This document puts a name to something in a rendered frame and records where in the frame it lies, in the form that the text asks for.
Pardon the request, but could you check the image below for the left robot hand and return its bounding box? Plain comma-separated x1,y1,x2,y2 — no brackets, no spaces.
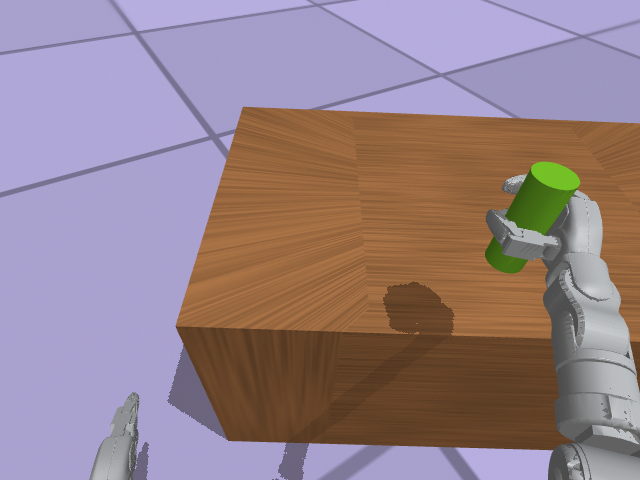
89,393,139,480

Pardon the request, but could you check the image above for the right robot arm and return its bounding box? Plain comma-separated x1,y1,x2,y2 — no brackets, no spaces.
543,252,640,480

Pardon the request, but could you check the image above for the right robot hand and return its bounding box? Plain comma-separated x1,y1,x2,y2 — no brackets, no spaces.
486,174,603,270

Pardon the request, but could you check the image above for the can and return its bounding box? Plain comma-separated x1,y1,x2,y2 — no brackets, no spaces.
485,162,580,273

